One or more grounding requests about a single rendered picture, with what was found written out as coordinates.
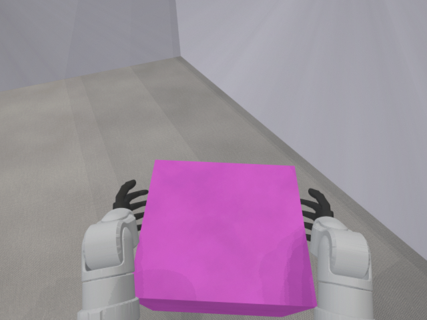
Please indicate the robot right hand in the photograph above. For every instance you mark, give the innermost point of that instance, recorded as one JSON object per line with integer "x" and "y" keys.
{"x": 322, "y": 209}

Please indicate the right robot forearm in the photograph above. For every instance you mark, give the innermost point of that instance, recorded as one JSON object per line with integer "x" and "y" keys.
{"x": 345, "y": 268}

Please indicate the left robot forearm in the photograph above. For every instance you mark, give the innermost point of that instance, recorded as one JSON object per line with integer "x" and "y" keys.
{"x": 106, "y": 257}

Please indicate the carton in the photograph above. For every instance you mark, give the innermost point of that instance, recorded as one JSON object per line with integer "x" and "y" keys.
{"x": 223, "y": 238}

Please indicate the robot left hand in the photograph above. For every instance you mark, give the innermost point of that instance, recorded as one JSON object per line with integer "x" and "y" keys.
{"x": 122, "y": 199}

